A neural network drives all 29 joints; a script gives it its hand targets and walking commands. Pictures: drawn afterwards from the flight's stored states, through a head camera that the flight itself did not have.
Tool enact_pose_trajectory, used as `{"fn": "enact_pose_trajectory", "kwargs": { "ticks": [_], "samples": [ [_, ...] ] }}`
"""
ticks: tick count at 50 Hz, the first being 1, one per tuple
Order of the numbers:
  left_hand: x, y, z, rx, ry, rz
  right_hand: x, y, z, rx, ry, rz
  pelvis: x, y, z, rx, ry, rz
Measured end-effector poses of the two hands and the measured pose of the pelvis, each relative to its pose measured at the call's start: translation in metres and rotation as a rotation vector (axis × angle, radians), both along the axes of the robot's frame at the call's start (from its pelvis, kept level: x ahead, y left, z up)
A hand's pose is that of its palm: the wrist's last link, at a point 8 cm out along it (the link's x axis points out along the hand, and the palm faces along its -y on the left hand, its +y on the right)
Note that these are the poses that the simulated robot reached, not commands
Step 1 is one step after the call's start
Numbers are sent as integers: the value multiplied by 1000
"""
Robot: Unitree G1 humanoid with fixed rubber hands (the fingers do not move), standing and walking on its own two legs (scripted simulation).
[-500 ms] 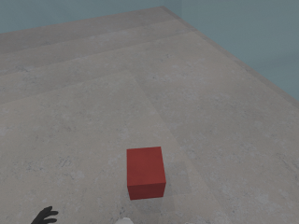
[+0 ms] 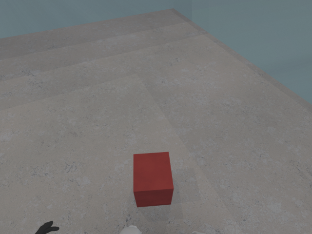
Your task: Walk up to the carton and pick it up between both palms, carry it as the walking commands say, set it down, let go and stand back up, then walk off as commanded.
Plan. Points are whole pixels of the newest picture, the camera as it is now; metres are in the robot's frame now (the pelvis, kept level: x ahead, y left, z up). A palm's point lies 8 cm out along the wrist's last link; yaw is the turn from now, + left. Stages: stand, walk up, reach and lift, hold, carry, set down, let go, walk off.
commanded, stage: walk up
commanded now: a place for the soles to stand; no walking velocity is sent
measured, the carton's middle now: (152, 180) +0.52 +0.06 -0.59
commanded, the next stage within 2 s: none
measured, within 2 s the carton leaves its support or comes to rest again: neither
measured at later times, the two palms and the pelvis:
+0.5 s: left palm out of the picture +0.11 +0.33 -0.09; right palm out of the picture +0.07 -0.34 -0.06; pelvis +0.00 +0.00 +0.00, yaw +1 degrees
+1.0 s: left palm out of the picture +0.11 +0.32 -0.09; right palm out of the picture +0.08 -0.34 -0.06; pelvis +0.00 +0.00 +0.00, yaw +1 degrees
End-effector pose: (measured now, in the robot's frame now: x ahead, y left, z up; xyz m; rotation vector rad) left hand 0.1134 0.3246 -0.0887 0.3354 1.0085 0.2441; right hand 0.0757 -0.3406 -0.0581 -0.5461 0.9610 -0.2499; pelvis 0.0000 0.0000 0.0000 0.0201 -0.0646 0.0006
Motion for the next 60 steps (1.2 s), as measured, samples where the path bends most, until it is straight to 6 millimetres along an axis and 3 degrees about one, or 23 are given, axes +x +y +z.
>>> {"fn": "enact_pose_trajectory", "kwargs": {
  "ticks": [10,19,28,37,45,54,60],
  "samples": [
    [3,11,-2,-13,-20,-3,-3,11,2,-11,5,-1,-1,12,-2,-13,-6,5],
    [-11,0,-2,-2,21,13,-2,-1,-2,2,14,8,-4,-2,0,0,4,10],
    [-3,8,-2,-10,-11,3,-1,9,0,-7,10,12,-4,8,-1,-10,2,13],
    [-12,-3,0,0,12,15,-1,-4,-3,3,16,15,-5,-5,0,1,7,17],
    [-5,4,-1,-6,-7,9,2,5,-2,-3,18,18,-2,3,-1,-6,8,20],
    [-11,-5,0,2,20,22,4,-6,-3,6,26,19,-2,-8,1,4,14,23],
    [-7,1,1,-3,23,18,7,0,0,0,40,20,2,-2,4,-5,28,25]
  ]
}}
